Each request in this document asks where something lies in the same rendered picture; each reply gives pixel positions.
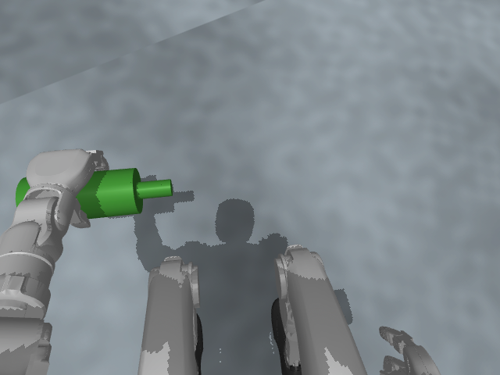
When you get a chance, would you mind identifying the left robot hand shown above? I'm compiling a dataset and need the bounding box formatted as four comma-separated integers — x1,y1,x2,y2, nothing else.
26,149,109,228

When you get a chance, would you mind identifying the right robot hand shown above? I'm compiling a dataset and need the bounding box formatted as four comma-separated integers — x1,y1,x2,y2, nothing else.
379,327,441,375

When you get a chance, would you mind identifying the right robot foot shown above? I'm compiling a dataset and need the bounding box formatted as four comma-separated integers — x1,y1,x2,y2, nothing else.
271,298,302,375

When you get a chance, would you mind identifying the bottle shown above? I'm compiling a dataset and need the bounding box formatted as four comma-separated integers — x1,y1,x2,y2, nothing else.
16,168,173,219

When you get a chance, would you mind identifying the left robot arm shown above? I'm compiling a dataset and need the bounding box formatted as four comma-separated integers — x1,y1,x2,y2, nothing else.
0,184,76,375

